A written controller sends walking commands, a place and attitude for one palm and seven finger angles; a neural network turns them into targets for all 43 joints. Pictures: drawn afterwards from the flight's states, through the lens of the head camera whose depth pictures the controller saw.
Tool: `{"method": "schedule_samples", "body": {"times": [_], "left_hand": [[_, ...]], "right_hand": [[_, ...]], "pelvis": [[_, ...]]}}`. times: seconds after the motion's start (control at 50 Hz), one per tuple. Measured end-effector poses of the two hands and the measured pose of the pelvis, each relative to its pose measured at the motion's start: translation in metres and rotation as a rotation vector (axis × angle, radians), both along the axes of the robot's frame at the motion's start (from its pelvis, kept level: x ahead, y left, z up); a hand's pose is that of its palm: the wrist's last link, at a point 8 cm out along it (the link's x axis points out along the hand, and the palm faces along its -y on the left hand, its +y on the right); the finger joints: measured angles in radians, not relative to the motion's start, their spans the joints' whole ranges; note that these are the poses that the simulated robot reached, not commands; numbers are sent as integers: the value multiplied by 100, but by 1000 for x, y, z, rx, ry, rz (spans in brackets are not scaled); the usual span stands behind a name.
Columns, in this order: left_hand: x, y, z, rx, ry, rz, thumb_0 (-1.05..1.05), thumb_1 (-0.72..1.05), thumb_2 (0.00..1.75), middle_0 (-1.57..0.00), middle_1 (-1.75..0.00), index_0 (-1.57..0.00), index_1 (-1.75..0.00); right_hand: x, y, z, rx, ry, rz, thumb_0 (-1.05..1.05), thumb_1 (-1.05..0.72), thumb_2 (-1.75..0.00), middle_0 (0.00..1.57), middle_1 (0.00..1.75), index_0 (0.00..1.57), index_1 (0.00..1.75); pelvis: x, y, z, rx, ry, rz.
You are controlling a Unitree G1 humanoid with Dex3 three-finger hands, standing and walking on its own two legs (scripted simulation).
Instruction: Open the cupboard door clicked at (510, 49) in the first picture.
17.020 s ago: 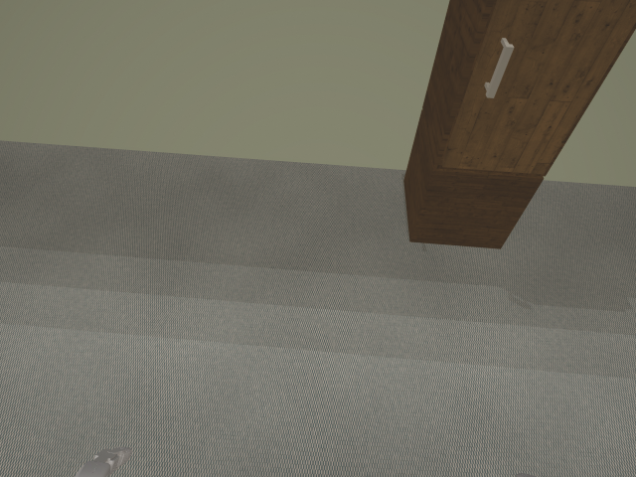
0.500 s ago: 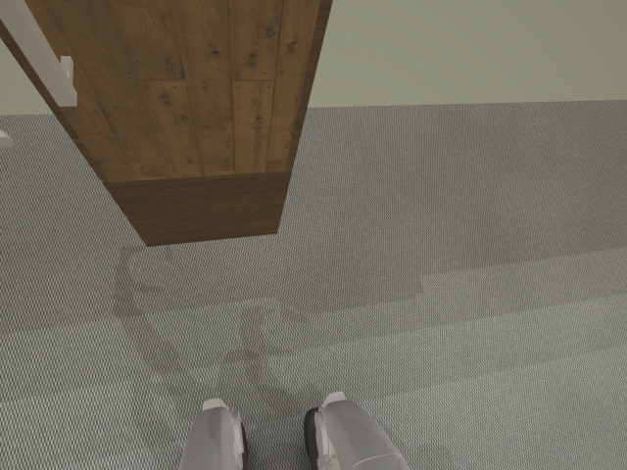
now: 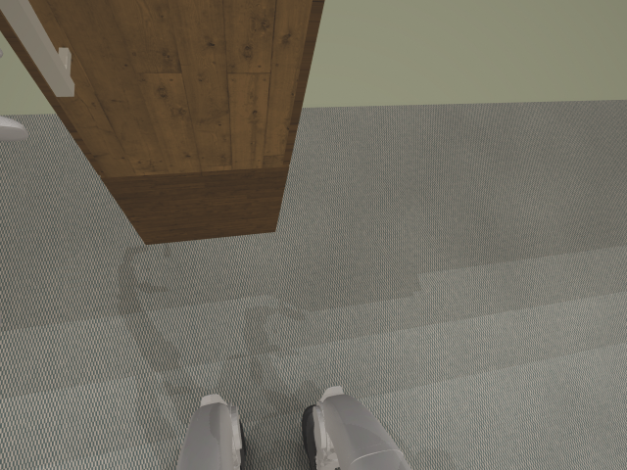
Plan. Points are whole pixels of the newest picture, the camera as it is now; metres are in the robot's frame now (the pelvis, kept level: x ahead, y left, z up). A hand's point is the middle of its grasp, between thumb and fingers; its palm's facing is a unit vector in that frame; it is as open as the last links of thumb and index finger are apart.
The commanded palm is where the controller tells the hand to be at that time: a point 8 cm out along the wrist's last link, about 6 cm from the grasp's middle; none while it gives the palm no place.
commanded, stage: move the hooked fingers beside the handle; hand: left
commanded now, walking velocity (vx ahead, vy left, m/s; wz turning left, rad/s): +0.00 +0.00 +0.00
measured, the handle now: (39, 28) +0.60 +0.24 +0.09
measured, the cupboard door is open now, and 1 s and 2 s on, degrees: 0 0 1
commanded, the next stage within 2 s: slide the fingers in behind the handle in 0.22 s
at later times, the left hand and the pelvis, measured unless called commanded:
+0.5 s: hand out of the picture +0.53 +0.30 +0.09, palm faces +0.04 -1.00 +0.00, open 14.0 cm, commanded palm +0.52 +0.32 +0.08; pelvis +0.00 +0.00 +0.00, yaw +0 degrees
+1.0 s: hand (17, 74) +0.54 +0.26 +0.08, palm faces +0.04 -1.00 +0.01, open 14.0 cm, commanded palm +0.53 +0.28 +0.08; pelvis +0.01 +0.00 +0.00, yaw +0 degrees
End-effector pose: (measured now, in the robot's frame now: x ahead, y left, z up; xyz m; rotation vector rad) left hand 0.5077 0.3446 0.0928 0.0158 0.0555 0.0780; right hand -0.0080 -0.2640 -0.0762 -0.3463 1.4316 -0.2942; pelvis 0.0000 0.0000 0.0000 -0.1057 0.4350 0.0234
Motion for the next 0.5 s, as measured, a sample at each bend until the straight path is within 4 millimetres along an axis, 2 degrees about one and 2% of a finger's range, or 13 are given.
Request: {"method": "schedule_samples", "body": {"times": [0.14,0.2,0.3,0.5], "left_hand": [[-3,5,6,6,-17,-18,-1,-49,30,-30,-120,-30,-120],[-5,6,3,-13,3,-24,-1,-49,30,-30,-120,-30,-120],[-5,8,-4,-20,16,-16,-1,-50,30,-30,-120,-30,-120],[-2,4,-4,-20,-11,-37,-1,-50,30,-30,-120,-30,-120]], "right_hand": [[-23,2,-2,14,66,-32,0,-91,-90,21,30,21,30],[-28,2,-1,14,76,-40,0,-91,-90,21,30,21,30],[-27,0,0,-3,68,-35,0,-91,-90,21,30,21,30],[-16,1,0,-8,47,-19,0,-91,-90,21,30,21,30]], "pelvis": [[-1,-3,-2,-1,11,-6],[-1,-3,-2,-1,10,-7],[-2,-3,-4,-6,16,-6],[-2,1,-4,-10,17,-1]]}}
